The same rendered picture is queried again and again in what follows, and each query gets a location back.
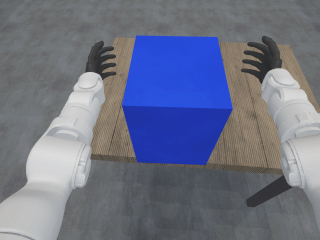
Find left robot forearm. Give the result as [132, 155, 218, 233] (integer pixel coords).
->
[26, 72, 106, 180]

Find robot right hand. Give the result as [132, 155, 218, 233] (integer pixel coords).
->
[241, 35, 282, 84]

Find carton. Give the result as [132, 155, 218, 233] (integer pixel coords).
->
[122, 35, 233, 165]

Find right robot upper arm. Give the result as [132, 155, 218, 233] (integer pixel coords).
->
[280, 134, 320, 231]

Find robot left hand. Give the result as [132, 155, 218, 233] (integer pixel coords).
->
[85, 41, 117, 80]

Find right robot forearm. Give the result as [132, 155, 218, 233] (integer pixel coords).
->
[261, 68, 320, 144]

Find left robot upper arm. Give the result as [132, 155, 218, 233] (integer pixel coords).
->
[0, 135, 92, 240]

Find table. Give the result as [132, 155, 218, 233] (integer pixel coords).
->
[90, 37, 320, 207]

